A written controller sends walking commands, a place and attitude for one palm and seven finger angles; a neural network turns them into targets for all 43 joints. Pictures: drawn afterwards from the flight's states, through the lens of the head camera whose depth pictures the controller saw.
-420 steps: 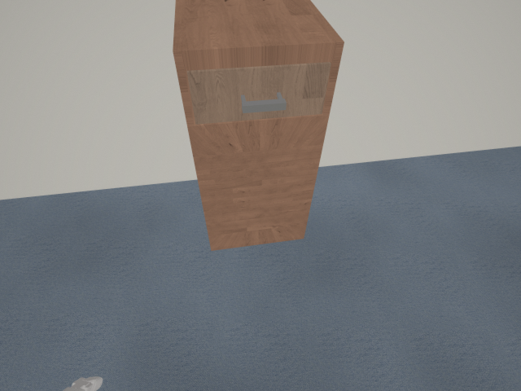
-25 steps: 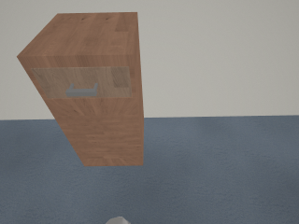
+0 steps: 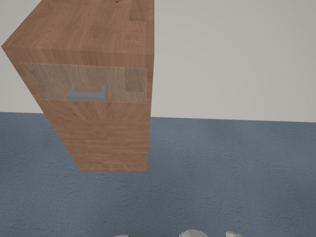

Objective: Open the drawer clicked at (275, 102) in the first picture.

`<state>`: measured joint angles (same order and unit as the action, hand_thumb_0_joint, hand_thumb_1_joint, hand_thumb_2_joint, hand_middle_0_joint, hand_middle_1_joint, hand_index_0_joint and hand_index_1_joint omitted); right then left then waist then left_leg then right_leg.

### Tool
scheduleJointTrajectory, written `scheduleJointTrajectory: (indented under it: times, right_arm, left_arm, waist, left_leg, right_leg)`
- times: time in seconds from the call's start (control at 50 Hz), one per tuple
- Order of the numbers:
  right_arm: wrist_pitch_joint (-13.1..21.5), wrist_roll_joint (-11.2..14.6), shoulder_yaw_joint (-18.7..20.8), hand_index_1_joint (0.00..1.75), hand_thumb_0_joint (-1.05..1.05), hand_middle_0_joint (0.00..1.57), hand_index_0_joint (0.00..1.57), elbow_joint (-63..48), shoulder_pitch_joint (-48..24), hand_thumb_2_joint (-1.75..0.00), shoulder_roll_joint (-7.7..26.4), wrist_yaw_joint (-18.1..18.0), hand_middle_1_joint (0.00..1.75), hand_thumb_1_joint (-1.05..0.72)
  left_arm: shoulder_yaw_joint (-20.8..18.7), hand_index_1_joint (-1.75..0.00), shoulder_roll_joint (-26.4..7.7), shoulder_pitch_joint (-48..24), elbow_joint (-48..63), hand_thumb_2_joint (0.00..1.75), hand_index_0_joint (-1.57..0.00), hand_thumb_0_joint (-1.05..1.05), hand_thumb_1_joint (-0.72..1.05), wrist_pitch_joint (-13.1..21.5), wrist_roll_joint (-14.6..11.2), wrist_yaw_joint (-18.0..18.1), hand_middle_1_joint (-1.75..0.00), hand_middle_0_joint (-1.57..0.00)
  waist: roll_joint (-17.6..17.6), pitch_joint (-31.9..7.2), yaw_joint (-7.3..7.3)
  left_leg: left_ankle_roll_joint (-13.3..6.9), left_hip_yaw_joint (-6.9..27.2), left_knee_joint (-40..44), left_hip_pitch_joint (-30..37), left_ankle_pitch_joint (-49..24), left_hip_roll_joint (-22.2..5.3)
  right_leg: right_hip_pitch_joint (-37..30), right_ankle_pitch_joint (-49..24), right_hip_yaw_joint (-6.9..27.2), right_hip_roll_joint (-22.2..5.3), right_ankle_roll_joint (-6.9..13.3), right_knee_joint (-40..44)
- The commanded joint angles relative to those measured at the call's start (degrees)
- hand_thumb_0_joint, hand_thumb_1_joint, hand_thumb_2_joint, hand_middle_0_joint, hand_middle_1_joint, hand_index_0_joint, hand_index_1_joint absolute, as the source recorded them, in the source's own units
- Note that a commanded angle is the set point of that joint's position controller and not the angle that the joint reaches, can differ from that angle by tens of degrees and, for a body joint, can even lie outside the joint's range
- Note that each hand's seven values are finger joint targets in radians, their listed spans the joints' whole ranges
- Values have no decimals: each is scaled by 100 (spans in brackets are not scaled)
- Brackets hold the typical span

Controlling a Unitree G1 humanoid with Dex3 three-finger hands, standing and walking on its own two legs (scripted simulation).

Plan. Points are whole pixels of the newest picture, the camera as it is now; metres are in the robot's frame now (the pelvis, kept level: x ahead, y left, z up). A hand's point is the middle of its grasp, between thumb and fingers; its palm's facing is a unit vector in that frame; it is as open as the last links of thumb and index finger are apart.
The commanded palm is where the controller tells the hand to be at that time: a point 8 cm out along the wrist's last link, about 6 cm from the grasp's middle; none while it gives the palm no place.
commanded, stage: come to a stop and stand still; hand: left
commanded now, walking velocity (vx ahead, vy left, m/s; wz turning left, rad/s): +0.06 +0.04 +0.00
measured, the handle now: (87, 92) +0.53 +0.29 +0.00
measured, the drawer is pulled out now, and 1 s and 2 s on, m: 0.00 0.00 0.00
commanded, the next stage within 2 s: look again from close up in 1.68 s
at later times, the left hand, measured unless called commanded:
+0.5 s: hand out of the picture +0.02 +0.15 -0.17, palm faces +0.06 -0.97 -0.25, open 7.3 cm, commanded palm none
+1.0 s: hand out of the picture -0.03 +0.18 -0.18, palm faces +0.05 -0.98 -0.21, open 7.4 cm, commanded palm none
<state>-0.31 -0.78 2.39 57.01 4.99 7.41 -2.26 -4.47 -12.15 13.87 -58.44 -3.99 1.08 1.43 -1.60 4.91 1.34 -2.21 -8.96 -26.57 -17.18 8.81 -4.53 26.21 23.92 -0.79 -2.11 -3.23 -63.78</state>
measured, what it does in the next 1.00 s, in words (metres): steps on the spot: right foot, then left foot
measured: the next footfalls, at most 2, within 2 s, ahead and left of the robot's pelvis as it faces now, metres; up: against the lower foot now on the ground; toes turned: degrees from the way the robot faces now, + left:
right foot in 0.18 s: +0.02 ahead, -0.17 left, +0.00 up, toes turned -4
left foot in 0.52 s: +0.01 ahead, +0.10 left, +0.00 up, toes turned +4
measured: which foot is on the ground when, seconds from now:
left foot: down 0.00-0.20, up 0.22-0.50, down 0.52-1.00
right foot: up 0.00-0.16, down 0.18-1.00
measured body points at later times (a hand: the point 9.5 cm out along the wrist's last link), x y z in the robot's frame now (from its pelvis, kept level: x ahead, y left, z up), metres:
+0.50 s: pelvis -0.01 -0.03 +0.00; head +0.02 -0.05 +0.44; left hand +0.01 +0.20 -0.15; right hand -0.01 -0.28 -0.17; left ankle -0.03 +0.09 -0.74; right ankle -0.02 -0.17 -0.74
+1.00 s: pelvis -0.04 +0.00 -0.01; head -0.05 +0.01 +0.44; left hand -0.03 +0.24 -0.16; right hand +0.04 -0.23 -0.14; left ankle -0.03 +0.09 -0.74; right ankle -0.02 -0.17 -0.74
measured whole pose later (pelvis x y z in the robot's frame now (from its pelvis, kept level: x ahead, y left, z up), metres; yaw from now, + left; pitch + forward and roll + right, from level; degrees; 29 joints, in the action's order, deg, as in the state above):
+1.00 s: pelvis -0.04 +0.00 -0.01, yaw +1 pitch -2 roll +0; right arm -0.1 -0.8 0.1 54.7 13.7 9.8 -0.1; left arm 0.1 -11.3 18.5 -56.4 -1.4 1.1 1.7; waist -1.1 -0.3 1.0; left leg -2.0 -4.1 -31.2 -13.2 16.3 -0.1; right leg 13.0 13.8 -2.0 -5.6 -3.9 -29.0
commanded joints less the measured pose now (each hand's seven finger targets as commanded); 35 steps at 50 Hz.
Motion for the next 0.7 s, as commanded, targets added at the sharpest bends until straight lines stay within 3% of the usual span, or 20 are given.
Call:
scheduleJointTrajectory:
  times: [0.0,0.06,0.1,0.12,0.14,0.16,0.18,0.2,0.24,0.28,0.38,0.44,0.46,0.48,0.5,0.52,0.54,0.58,0.62,0.68]
  right_arm:
    - [1,-67,293,30,0,20,20,-167,434,-90,1132,-6,30,-90]
    - [-40,-97,297,30,0,20,20,-124,407,-90,1147,93,30,-90]
    - [-62,-58,269,30,0,20,20,-58,483,-90,1059,142,30,-90]
    - [-69,-6,227,30,0,20,20,-25,635,-90,795,169,30,-90]
    - [-108,62,135,30,0,20,20,-123,721,-90,428,202,30,-90]
    - [-156,26,115,30,0,20,20,-259,545,-90,510,259,30,-90]
    - [-224,-21,152,30,0,20,20,-323,332,-90,656,264,30,-90]
    - [-228,-42,159,30,0,20,20,-237,436,-90,721,260,30,-90]
    - [-177,-24,170,30,0,20,20,-5,875,-90,751,273,30,-90]
    - [-152,-1,161,30,0,20,20,23,1025,-90,748,259,30,-90]
    - [-100,33,109,30,0,20,20,-78,901,-90,627,178,30,-90]
    - [-33,36,75,30,0,20,20,136,1357,-90,585,126,30,-90]
    - [108,10,48,30,0,20,20,-278,1065,-90,850,145,30,-90]
    - [139,25,35,30,0,20,20,-490,1333,-90,826,174,30,-90]
    - [139,-52,-17,30,0,20,20,-429,1544,-90,885,159,30,-90]
    - [132,-43,-6,30,0,20,20,-455,1478,-90,965,128,30,-90]
    - [133,-12,1,30,0,20,20,-501,1357,-90,1005,124,30,-90]
    - [111,-12,-15,30,0,20,20,-538,1317,-90,1119,92,30,-90]
    - [102,-16,-27,30,0,20,20,-604,1096,-90,1076,69,30,-90]
    - [89,-9,-22,30,0,20,20,-629,1038,-90,1014,107,30,-90]
  left_arm:
    - [-16,-30,-112,475,335,90,-20,0,90,30,38,-49,-30,-20]
    - [92,-30,-8,499,315,90,-20,0,90,187,10,-35,-30,-20]
    - [128,-30,-62,905,95,90,-20,0,90,299,23,-10,-30,-20]
    - [130,-30,-295,947,59,90,-20,0,90,365,67,16,-30,-20]
    - [121,-30,-725,690,166,90,-20,0,90,447,88,44,-30,-20]
    - [92,-30,-1081,305,359,90,-20,0,90,406,58,45,-30,-20]
    - [14,-30,-1119,166,392,90,-20,0,90,416,69,69,-30,-20]
    - [32,-30,-1052,-7,374,90,-20,0,90,440,53,78,-30,-20]
    - [59,-30,-897,-228,386,90,-20,0,90,458,47,59,-30,-20]
    - [36,-30,-832,-109,346,90,-20,0,90,457,41,74,-30,-20]
    - [-20,-30,-832,386,89,90,-20,0,90,438,58,116,-30,-20]
    - [12,-30,-751,195,46,90,-20,0,90,398,-15,122,-30,-20]
    - [146,-30,-628,626,-12,90,-20,0,90,560,18,354,-30,-20]
    - [143,-30,-711,301,150,90,-20,0,90,584,7,306,-30,-20]
    - [153,-30,-582,480,308,90,-20,0,90,562,3,310,-30,-20]
    - [182,-30,-500,452,361,90,-20,0,90,540,-8,276,-30,-20]
    - [210,-30,-497,386,385,90,-20,0,90,497,-1,241,-30,-20]
    - [279,-30,-384,359,422,90,-20,0,90,425,-16,208,-30,-20]
    - [303,-30,-343,474,404,90,-20,0,90,388,-28,163,-30,-20]
    - [307,-30,-462,390,468,90,-20,0,90,356,11,119,-30,-20]
  waist:
    - [1148,-751,-159]
    - [1444,-722,-136]
    - [1017,-715,72]
    - [333,-593,74]
    - [-858,-373,-68]
    - [-1003,-75,-32]
    - [-1209,92,40]
    - [-1279,202,-16]
    - [-898,68,-166]
    - [-914,-25,-116]
    - [-897,-358,113]
    - [-848,-615,-90]
    - [-403,-572,-56]
    - [162,-840,-262]
    - [56,-1362,-172]
    - [264,-1519,-149]
    - [840,-1400,-139]
    - [1234,-926,-129]
    - [814,-543,-41]
    - [131,-231,-112]
  left_leg:
    - [-715,1204,1120,409,-468,-1453]
    - [-559,1323,1184,180,853,-1262]
    - [-208,1075,857,-283,1564,-861]
    - [82,777,324,-483,1659,-434]
    - [399,469,-501,-693,1739,16]
    - [393,605,-915,-558,1868,98]
    - [379,700,-1388,-584,1745,111]
    - [340,881,-1660,-643,1568,109]
    - [363,842,-1972,-633,1241,177]
    - [417,786,-2056,-653,1189,210]
    - [480,636,-1111,-456,1478,312]
    - [431,540,301,692,359,351]
    - [400,501,-439,351,308,115]
    - [309,662,-63,245,-141,-17]
    - [177,823,-290,403,-889,-244]
    - [104,987,-526,553,-1910,-290]
    - [64,1087,-479,762,-2901,-358]
    - [-135,1350,-269,687,-3455,-598]
    - [-142,1267,-129,292,-2129,-455]
    - [2,1185,89,-124,-228,-151]
  right_leg:
    - [-291,41,-7,-195,50,863]
    - [-973,129,-281,-127,163,2275]
    - [-1895,-761,-484,-25,157,3630]
    - [-2065,-836,-176,-286,191,4371]
    - [-1479,137,1385,-1418,599,5209]
    - [-647,829,1813,-1976,920,5675]
    - [-306,747,2093,-1978,1013,5786]
    - [-398,280,1917,-1856,1043,5632]
    - [-842,-839,1164,-1542,967,5168]
    - [-1146,-1714,877,-1521,948,4907]
    - [-1971,-3586,909,-1577,1140,4314]
    - [-1542,-3200,689,-1227,827,3890]
    - [-1874,-5071,751,-941,628,3329]
    - [-1862,-4126,382,-952,612,3165]
    - [-2063,-3785,207,-740,577,2820]
    - [-1924,-3429,12,-612,540,2700]
    - [-1617,-2763,-144,-477,494,2645]
    - [-1295,-1026,-282,-168,414,2794]
    - [-1352,-1045,-195,-188,396,3150]
    - [-1334,-1312,11,-331,400,3388]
